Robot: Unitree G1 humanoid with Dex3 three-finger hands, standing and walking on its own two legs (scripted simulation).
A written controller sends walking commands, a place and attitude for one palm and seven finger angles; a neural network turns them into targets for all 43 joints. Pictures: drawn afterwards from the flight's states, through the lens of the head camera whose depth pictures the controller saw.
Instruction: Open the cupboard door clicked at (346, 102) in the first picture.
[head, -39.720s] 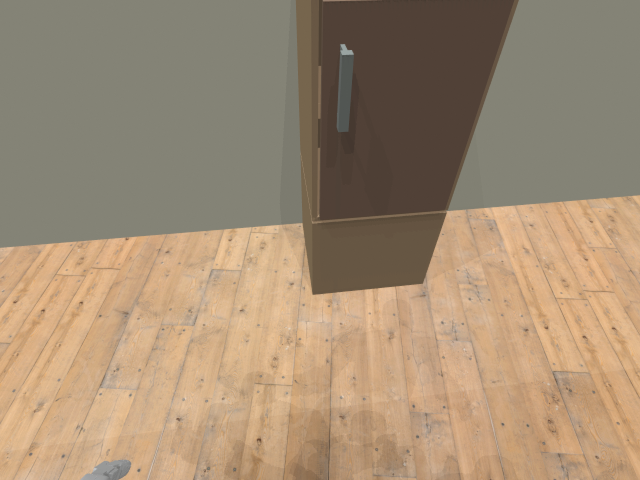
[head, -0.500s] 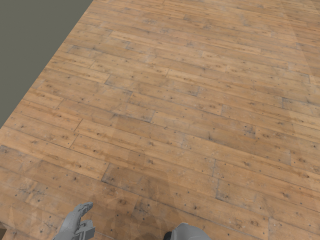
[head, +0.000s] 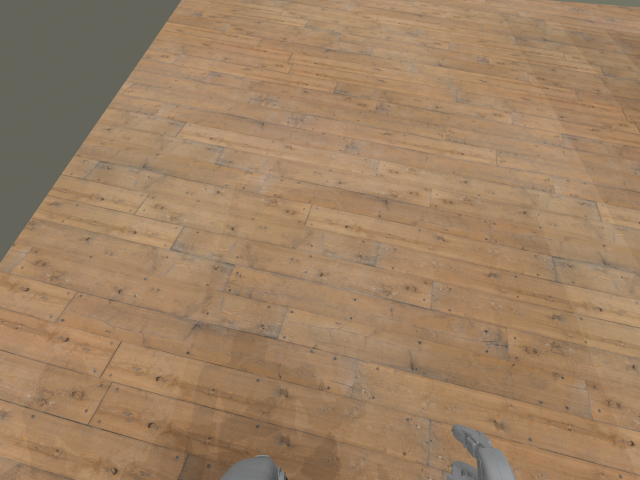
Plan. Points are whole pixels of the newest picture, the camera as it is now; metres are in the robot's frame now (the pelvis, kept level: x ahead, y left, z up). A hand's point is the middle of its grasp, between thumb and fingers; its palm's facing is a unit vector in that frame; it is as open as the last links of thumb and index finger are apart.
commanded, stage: walk to a spot facing it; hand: left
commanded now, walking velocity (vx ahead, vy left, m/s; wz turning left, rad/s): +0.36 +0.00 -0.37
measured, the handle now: out of the picture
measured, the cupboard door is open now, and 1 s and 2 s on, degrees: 38 38 38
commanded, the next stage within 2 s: turn to face it in 0.30 s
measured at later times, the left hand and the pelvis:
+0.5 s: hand (287, 290) +0.44 +0.10 -0.15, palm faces -0.25 -0.94 -0.24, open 7.4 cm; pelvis +0.25 -0.06 +0.00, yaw -12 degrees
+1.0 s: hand (269, 292) +0.45 +0.14 -0.18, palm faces +0.07 -0.98 -0.20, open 7.3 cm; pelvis +0.38 -0.06 +0.00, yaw +3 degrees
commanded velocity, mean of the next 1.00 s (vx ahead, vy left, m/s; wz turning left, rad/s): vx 0.10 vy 0.00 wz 0.18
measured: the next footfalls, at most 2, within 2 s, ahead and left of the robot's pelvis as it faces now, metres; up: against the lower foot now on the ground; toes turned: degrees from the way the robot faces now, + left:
right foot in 0.46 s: +0.34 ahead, -0.15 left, +0.00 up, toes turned -19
left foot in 0.92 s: +0.46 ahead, +0.03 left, +0.00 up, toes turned +10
